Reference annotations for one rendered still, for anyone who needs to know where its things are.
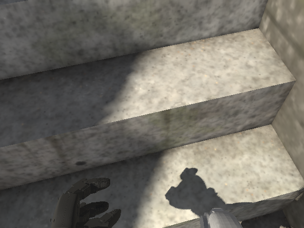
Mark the robot right thigh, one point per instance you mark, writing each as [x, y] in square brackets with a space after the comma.
[219, 219]

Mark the robot left hand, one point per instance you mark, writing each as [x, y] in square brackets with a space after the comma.
[69, 213]

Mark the robot right shin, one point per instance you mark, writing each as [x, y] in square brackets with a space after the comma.
[216, 209]

